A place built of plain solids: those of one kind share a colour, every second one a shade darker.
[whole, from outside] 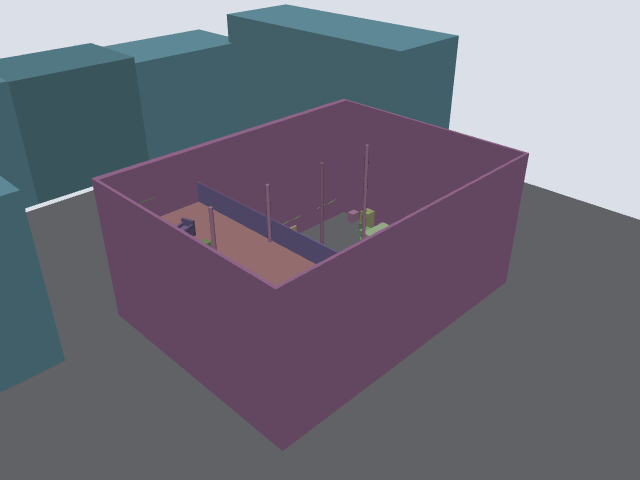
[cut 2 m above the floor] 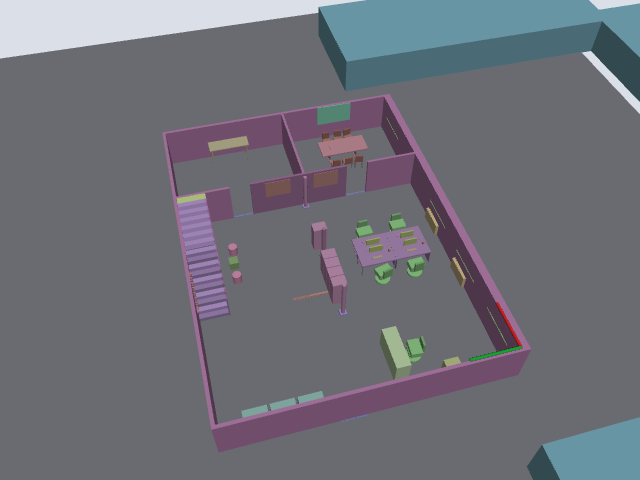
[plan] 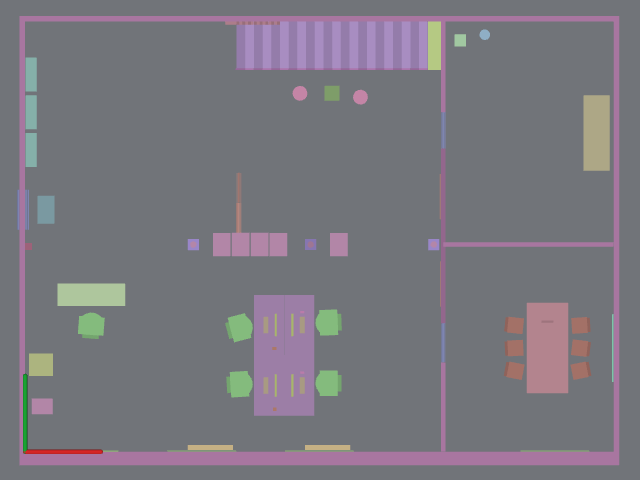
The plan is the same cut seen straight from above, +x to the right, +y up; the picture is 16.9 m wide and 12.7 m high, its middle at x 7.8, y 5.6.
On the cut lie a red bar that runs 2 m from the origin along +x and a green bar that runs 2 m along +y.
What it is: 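An old warehouse or works floor of two storeys fitted out as an office in the 2010s; 15.6 x 11.4 m, the upper floor cut back to a gallery 4.92 m deep at the east end, 4.51 m up; the hall 7.27 m high; one straight stair of 23 risers of 0.196 m along the north wall, 1.15 m clear between its wall rail and its guard; guards 0.97 m over the nosings and 1.07 m on the gallery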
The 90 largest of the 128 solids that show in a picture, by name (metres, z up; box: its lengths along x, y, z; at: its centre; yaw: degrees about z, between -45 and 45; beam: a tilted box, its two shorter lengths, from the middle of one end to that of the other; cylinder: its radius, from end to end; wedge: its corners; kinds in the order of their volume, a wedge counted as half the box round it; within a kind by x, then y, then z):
{
 "ring_works_1": {"box": [6.0, 16.5, 9.7], "at": [-6.52, -7.25, 4.8]},
 "ring_works_2": {"box": [9.55, 6.0, 7.65], "at": [0.06, -18.0, 3.77]},
 "ring_works_3": {"box": [8.39, 6.0, 8.05], "at": [9.03, -18.0, 3.98]},
 "ring_works_4": {"box": [7.06, 6.0, 8.1], "at": [16.76, -18.0, 4.0]},
 "ring_works_5": {"box": [6.0, 16.5, 8.35], "at": [22.09, -7.25, 4.12]},
 "wall_1": {"box": [0.15, 11.68, 7.32], "at": [-0.07, 5.69, 3.61]},
 "wall_2": {"box": [15.87, 0.36, 7.32], "at": [7.79, -0.18, 3.61]},
 "wall_3": {"box": [15.87, 0.15, 7.32], "at": [7.79, 11.46, 3.61]},
 "wall_4": {"box": [0.12, 2.36, 4.26], "at": [11.06, 1.18, 2.08]},
 "wall_5": {"box": [0.12, 4.62, 4.26], "at": [11.06, 5.71, 2.08]},
 "wall_6": {"box": [0.12, 2.4, 4.26], "at": [11.06, 10.18, 2.08]},
 "wall_7": {"box": [4.51, 0.12, 4.26], "at": [13.31, 5.48, 2.08]},
 "wall_8": {"box": [0.15, 11.68, 7.32], "at": [15.64, 5.69, 3.61]},
 "gallery_level_1": {"box": [4.92, 11.39, 0.3], "at": [13.11, 5.69, 4.36]},
 "main_steps_1": {"box": [0.23, 1.24, 0.25], "at": [5.71, 10.76, 0.07]},
 "main_steps_2": {"box": [0.23, 1.24, 0.44], "at": [5.94, 10.76, 0.17]},
 "main_steps_3": {"box": [0.23, 1.24, 0.64], "at": [6.17, 10.76, 0.27]},
 "main_steps_4": {"box": [0.23, 1.24, 0.83], "at": [6.4, 10.76, 0.37]},
 "main_steps_5": {"box": [0.23, 1.24, 1.03], "at": [6.63, 10.76, 0.47]},
 "main_steps_6": {"box": [0.23, 1.24, 1.23], "at": [6.86, 10.76, 0.56]},
 "main_steps_7": {"box": [0.23, 1.24, 1.42], "at": [7.09, 10.76, 0.66]},
 "main_steps_8": {"box": [0.23, 1.24, 1.62], "at": [7.32, 10.76, 0.76]},
 "main_steps_9": {"box": [0.23, 1.24, 1.81], "at": [7.55, 10.76, 0.86]},
 "main_steps_10": {"box": [0.23, 1.24, 2.01], "at": [7.78, 10.76, 0.95]},
 "main_steps_11": {"box": [0.23, 1.24, 2.21], "at": [8.01, 10.76, 1.05]},
 "main_steps_12": {"box": [0.23, 1.24, 2.4], "at": [8.24, 10.76, 1.15]},
 "main_steps_13": {"box": [0.23, 1.24, 2.6], "at": [8.47, 10.76, 1.25]},
 "main_steps_14": {"box": [0.23, 1.24, 2.79], "at": [8.7, 10.76, 1.35]},
 "main_steps_15": {"box": [0.23, 1.24, 2.99], "at": [8.93, 10.76, 1.45]},
 "main_steps_16": {"box": [0.23, 1.24, 3.19], "at": [9.16, 10.76, 1.54]},
 "main_steps_17": {"box": [0.23, 1.24, 3.38], "at": [9.39, 10.76, 1.64]},
 "main_steps_18": {"box": [0.23, 1.24, 3.58], "at": [9.62, 10.76, 1.74]},
 "main_steps_19": {"box": [0.23, 1.24, 3.77], "at": [9.85, 10.76, 1.84]},
 "main_steps_20": {"box": [0.23, 1.24, 3.97], "at": [10.08, 10.76, 1.94]},
 "main_steps_21": {"box": [0.23, 1.24, 4.17], "at": [10.31, 10.76, 2.03]},
 "main_steps_22": {"box": [0.23, 1.24, 4.36], "at": [10.54, 10.76, 2.13]},
 "filing_cabinet_1": {"box": [0.56, 0.42, 0.65], "at": [0.45, 1.2, 0.27]},
 "filing_cabinet_2": {"box": [0.47, 0.62, 1.37], "at": [5.2, 5.48, 0.64]},
 "filing_cabinet_3": {"box": [0.47, 0.62, 1.37], "at": [5.7, 5.48, 0.64]},
 "filing_cabinet_4": {"box": [0.47, 0.62, 1.37], "at": [6.2, 5.48, 0.64]},
 "filing_cabinet_5": {"box": [0.47, 0.62, 1.37], "at": [6.7, 5.48, 0.64]},
 "filing_cabinet_6": {"box": [0.47, 0.62, 1.37], "at": [8.3, 5.48, 0.64]},
 "main_back_fill_1": {"box": [0.35, 1.28, 4.27], "at": [10.83, 10.74, 2.07]},
 "shelf_1": {"box": [0.3, 0.9, 1.95], "at": [0.16, 7.98, 0.93]},
 "shelf_2": {"box": [0.3, 0.9, 1.95], "at": [0.16, 8.98, 0.93]},
 "shelf_3": {"box": [0.3, 0.9, 1.95], "at": [0.16, 9.98, 0.93]},
 "reception_counter_1": {"box": [1.8, 0.6, 1.1], "at": [1.75, 4.15, 0.5]},
 "task_chair_1": {"box": [0.44, 0.1, 0.5], "at": [1.73, 3.04, 0.79], "yaw": -4.1},
 "task_chair_2": {"box": [0.68, 0.48, 0.26], "at": [1.75, 3.33, 0.58], "yaw": -4.1},
 "task_chair_3": {"cylinder": 0.33, "from": [1.75, 3.35, 0.0], "to": [1.75, 3.35, 0.1]},
 "task_chair_4": {"box": [0.1, 0.44, 0.5], "at": [5.38, 1.77, 0.79], "yaw": 3.5},
 "task_chair_5": {"box": [0.1, 0.44, 0.5], "at": [5.39, 3.2, 0.79], "yaw": 14.9},
 "task_chair_6": {"box": [0.48, 0.68, 0.26], "at": [5.67, 1.78, 0.58], "yaw": 3.5},
 "task_chair_7": {"box": [0.48, 0.68, 0.26], "at": [5.67, 3.28, 0.58], "yaw": 14.9},
 "task_chair_8": {"cylinder": 0.33, "from": [5.69, 1.79, 0.0], "to": [5.69, 1.79, 0.1]},
 "task_chair_9": {"cylinder": 0.33, "from": [5.69, 3.28, 0.0], "to": [5.69, 3.28, 0.1]},
 "task_chair_10": {"cylinder": 0.33, "from": [8.01, 1.81, 0.0], "to": [8.01, 1.81, 0.1]},
 "task_chair_11": {"box": [0.48, 0.68, 0.26], "at": [8.03, 1.81, 0.58], "yaw": -0.1},
 "task_chair_12": {"box": [0.48, 0.68, 0.26], "at": [8.03, 3.42, 0.58], "yaw": 2.1},
 "task_chair_13": {"box": [0.1, 0.44, 0.5], "at": [8.32, 1.81, 0.79], "yaw": -0.1},
 "task_chair_14": {"box": [0.1, 0.44, 0.5], "at": [8.32, 3.43, 0.79], "yaw": 2.1},
 "gallery_guard_1": {"box": [0.05, 10.15, 1.12], "at": [10.68, 5.07, 5.02]},
 "post_1": {"cylinder": 0.09, "from": [4.45, 5.48, 0.0], "to": [4.45, 5.48, 7.27]},
 "post_2": {"cylinder": 0.09, "from": [7.55, 5.48, 0.0], "to": [7.55, 5.48, 7.27]},
 "post_3": {"cylinder": 0.09, "from": [10.81, 5.48, 0.0], "to": [10.81, 5.48, 7.27]},
 "post_4": {"cylinder": 0.09, "from": [13.75, 5.48, 4.51], "to": [13.75, 5.48, 7.27]},
 "printer_1": {"box": [0.64, 0.6, 1.09], "at": [0.42, 2.3, 0.49]},
 "desk_1": {"box": [0.8, 1.6, 0.07], "at": [6.45, 1.75, 0.69]},
 "desk_2": {"box": [0.8, 1.6, 0.07], "at": [6.45, 3.35, 0.69]},
 "desk_3": {"box": [0.8, 1.6, 0.07], "at": [7.25, 1.75, 0.69]},
 "desk_4": {"box": [0.8, 1.6, 0.07], "at": [7.25, 3.35, 0.69]},
 "club_1": {"box": [0.12, 0.64, 0.79], "at": [12.94, 2.39, 4.85], "yaw": 20.1},
 "club_2": {"box": [0.62, 0.64, 0.48], "at": [13.17, 2.48, 4.7], "yaw": 20.1},
 "radiator_1": {"box": [1.2, 0.14, 0.6], "at": [4.9, 0.11, 0.42]},
 "radiator_2": {"box": [1.2, 0.14, 0.6], "at": [8.0, 0.11, 0.42]},
 "meeting_table_1": {"box": [1.1, 2.4, 0.07], "at": [13.82, 2.74, 0.7]},
 "ottoman_1": {"box": [0.4, 0.4, 0.47], "at": [8.12, 9.48, 0.18]},
 "ottoman_2": {"box": [0.4, 0.4, 0.47], "at": [13.27, 4.08, 4.69]},
 "water_cooler_1": {"box": [0.31, 0.33, 1.03], "at": [11.51, 10.88, 0.47]},
 "water_cooler_2": {"cylinder": 0.14, "from": [11.51, 10.88, 0.98], "to": [11.51, 10.88, 1.4]},
 "drum_1": {"cylinder": 0.2, "from": [7.27, 9.48, 0.0], "to": [7.27, 9.48, 0.46]},
 "drum_2": {"cylinder": 0.2, "from": [8.87, 9.38, 0.0], "to": [8.87, 9.38, 0.46]},
 "whiteboard_1": {"box": [0.04, 1.8, 1.2], "at": [15.54, 2.74, 1.5]},
 "bar_table_1": {"box": [0.7, 2.0, 0.06], "at": [15.12, 8.43, 1.05]},
 "pinboard_1": {"box": [0.024, 1.2, 0.9], "at": [10.98, 4.44, 1.45]},
 "pinboard_2": {"box": [0.024, 1.2, 0.9], "at": [10.98, 6.75, 1.45]},
 "extinguisher_hold_1": {"box": [0.21, 0.19, 1.05], "at": [0.08, 5.43, 1.07]},
 "doormat_hold_1": {"box": [0.45, 0.75, 0.06], "at": [0.55, 6.4, -0.02]},
 "bin_waste_1": {"cylinder": 0.14, "from": [12.16, 11.03, 0.0], "to": [12.16, 11.03, 0.31]},
 "monitor_1": {"box": [0.06, 0.6, 0.34], "at": [6.63, 1.75, 1.02]}
}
